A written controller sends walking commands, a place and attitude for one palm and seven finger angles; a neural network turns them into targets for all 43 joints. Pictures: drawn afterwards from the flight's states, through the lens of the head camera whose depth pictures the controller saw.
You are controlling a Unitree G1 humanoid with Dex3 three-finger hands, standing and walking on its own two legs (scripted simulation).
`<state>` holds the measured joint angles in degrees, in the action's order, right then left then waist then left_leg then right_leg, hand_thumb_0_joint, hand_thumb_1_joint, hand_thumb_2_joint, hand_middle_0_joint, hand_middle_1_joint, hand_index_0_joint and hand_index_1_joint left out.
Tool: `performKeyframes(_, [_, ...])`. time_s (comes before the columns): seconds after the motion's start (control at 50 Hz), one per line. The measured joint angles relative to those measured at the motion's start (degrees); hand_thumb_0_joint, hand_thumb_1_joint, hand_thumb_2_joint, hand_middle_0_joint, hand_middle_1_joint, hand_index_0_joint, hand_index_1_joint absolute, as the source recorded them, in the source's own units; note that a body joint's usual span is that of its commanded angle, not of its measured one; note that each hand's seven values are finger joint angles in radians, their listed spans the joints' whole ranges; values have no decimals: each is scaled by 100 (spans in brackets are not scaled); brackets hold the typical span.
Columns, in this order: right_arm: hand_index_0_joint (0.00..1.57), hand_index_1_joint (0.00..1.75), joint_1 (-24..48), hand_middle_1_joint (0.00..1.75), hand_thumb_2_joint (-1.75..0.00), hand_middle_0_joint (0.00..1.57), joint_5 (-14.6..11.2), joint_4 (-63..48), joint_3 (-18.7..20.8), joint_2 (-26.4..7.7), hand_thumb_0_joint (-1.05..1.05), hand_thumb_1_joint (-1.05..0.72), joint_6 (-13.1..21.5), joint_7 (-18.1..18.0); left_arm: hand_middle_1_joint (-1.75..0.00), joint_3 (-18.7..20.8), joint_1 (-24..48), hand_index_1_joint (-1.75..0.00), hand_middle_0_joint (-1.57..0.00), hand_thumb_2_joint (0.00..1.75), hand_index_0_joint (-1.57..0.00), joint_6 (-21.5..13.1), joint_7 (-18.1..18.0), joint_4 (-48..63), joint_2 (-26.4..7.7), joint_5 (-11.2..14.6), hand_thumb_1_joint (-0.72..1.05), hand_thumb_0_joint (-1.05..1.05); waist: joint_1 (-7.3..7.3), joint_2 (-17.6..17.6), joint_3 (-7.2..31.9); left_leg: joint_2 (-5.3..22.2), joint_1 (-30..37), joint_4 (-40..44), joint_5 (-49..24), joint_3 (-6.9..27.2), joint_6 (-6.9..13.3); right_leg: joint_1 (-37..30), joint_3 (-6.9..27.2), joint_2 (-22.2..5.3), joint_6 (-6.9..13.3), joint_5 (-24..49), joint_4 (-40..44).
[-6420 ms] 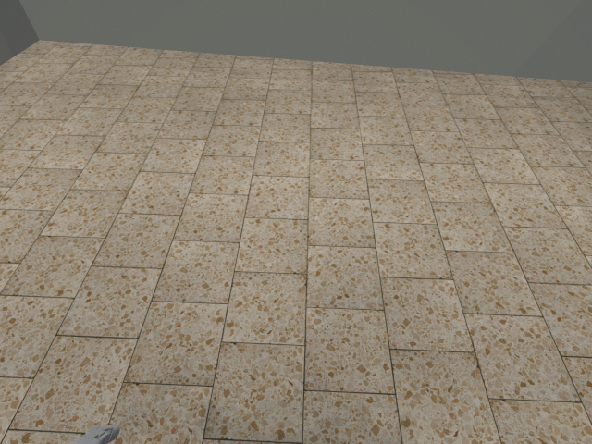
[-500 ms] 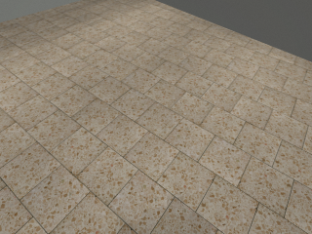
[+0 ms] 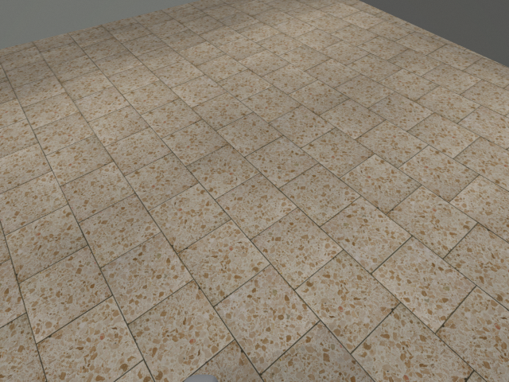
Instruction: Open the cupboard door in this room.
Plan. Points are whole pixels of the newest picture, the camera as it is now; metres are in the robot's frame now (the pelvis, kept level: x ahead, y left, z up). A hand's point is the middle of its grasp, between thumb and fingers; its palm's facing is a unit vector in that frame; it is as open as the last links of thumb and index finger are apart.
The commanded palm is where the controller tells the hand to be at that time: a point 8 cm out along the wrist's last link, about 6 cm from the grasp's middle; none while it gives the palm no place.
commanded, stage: turn or walk to find it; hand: left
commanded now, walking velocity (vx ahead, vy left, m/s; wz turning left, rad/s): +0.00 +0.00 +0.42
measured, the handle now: out of the picture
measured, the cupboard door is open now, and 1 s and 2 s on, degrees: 0 0 0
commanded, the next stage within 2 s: none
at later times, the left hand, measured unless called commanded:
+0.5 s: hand out of the picture +0.04 +0.24 -0.15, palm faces +0.21 -0.94 -0.28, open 7.4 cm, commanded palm none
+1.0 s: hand out of the picture -0.11 +0.22 -0.19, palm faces +0.47 -0.85 -0.23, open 7.4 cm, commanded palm none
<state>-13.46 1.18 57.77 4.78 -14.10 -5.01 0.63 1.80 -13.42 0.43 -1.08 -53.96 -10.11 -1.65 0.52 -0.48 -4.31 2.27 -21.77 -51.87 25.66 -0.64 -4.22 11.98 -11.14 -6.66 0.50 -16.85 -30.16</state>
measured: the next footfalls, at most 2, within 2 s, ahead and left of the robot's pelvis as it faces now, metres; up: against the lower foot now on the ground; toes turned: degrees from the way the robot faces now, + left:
left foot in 0.10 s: +0.02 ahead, +0.14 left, +0.00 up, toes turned +7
right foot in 0.54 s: +0.05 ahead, -0.09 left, +0.00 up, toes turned +9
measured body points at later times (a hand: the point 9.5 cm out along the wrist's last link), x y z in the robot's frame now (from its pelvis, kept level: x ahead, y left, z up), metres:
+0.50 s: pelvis -0.02 +0.02 +0.00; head +0.01 +0.01 +0.45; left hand +0.03 +0.29 -0.13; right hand +0.10 -0.21 -0.15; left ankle -0.02 +0.14 -0.74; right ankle +0.01 -0.10 -0.72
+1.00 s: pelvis -0.05 +0.02 -0.01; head -0.03 +0.05 +0.43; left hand -0.14 +0.26 -0.17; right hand +0.12 -0.19 -0.15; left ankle -0.10 +0.11 -0.74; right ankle +0.01 -0.10 -0.74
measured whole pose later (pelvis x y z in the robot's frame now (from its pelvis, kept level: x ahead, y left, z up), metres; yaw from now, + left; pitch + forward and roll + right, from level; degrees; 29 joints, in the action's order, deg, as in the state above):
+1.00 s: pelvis -0.05 +0.02 -0.01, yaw +27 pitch -1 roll +0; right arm -10.8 0.9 56.2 3.7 -12.9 -2.9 0.7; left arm 2.9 -14.7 1.6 -1.0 -55.4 -13.1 -1.2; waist -0.6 2.0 -4.7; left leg 1.4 -14.8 -34.7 18.4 -4.5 -0.5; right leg 16.1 -14.3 -10.0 -1.9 -18.5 -37.5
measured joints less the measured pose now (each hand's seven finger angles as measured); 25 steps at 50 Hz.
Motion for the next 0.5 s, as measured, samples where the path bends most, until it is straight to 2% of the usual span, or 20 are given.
performKeyframes(0.06, [20, 30, 204, 30, -90, 20, -34, -73, -61, 38, 1, -91, 78, -14, -30, 48, -77, -30, -20, 90, -21, 27, 5, -83, -127, -8, 90, 0, -94, 118, -49, -29, 400, 930, -97, -205, 57, 125, -127, -145, -108, -103, -247])
performKeyframes(0.1, [20, 30, 303, 30, -90, 20, -38, -179, -94, 35, 1, -91, 177, -6, -30, 88, -157, -30, -20, 90, -21, 76, 9, -135, -225, 28, 90, 0, -109, 148, -27, -50, 751, 1800, -719, -311, 176, 271, -224, -229, -216, -250, -566])
performKeyframes(0.12, [20, 30, 379, 30, -90, 20, -24, -207, -97, 81, 1, -91, 232, -7, -30, 123, -167, -30, -20, 90, -20, 126, 11, -165, -306, 51, 90, 0, -126, 254, -45, -125, 728, 1814, -791, -331, 340, 413, -126, -292, -281, -412, -874])
performKeyframes(0.16, [20, 30, 493, 30, -90, 20, -6, -277, -141, 171, 1, -91, 312, -16, -30, 166, -167, -30, -20, 90, -20, 269, -21, -245, -436, 54, 90, 0, -181, 374, -61, -189, 676, 1682, -673, -341, 521, 772, 275, -185, -364, -1122, -1772])
performKeyframes(0.22, [20, 30, 545, 30, -90, 20, 11, -346, -203, 250, 1, -91, 373, -87, -30, 203, -96, -30, -20, 90, -20, 362, -6, -347, -519, 62, 91, 0, -180, 344, -17, -218, 767, 1925, -762, -233, 581, 1186, 623, 29, -428, -1092, -2837])
performKeyframes(0.26, [20, 30, 560, 30, -90, 20, 9, -362, -238, 275, 1, -91, 384, -109, -30, 201, -40, -30, -20, 90, -20, 337, 19, -325, -530, 67, 91, 0, -182, 297, 6, -254, 849, 2161, -922, -155, 595, 1315, 730, 88, -474, -894, -3083])
performKeyframes(0.38, [20, 30, 484, 30, -90, 20, 13, -391, -253, 309, 1, -91, 380, -99, -30, 153, 181, -30, -20, 90, -20, 277, 23, -121, -443, 88, 91, 0, -101, 136, 60, -367, 922, 2499, -1193, 97, 607, 1221, 912, 206, -556, -832, -2572])
performKeyframes(0.46, [21, 30, 371, 30, -90, 21, 40, -370, -210, 286, 1, -90, 315, -81, -30, 111, 370, -30, -20, 90, -20, 228, 13, 40, -322, 109, 91, 0, 15, 9, 64, -422, 811, 2405, -1220, 298, 534, 904, 935, 328, -513, -861, -1708])
performKeyframes(0.5, [21, 30, 299, 30, -90, 21, 38, -346, -176, 253, 1, -90, 275, -72, -30, 79, 428, -30, -20, 90, -20, 166, 14, 126, -257, 121, 91, 0, 56, -59, 78, -451, 705, 2271, -1193, 397, 471, 642, 909, 404, -478, -590, -1056])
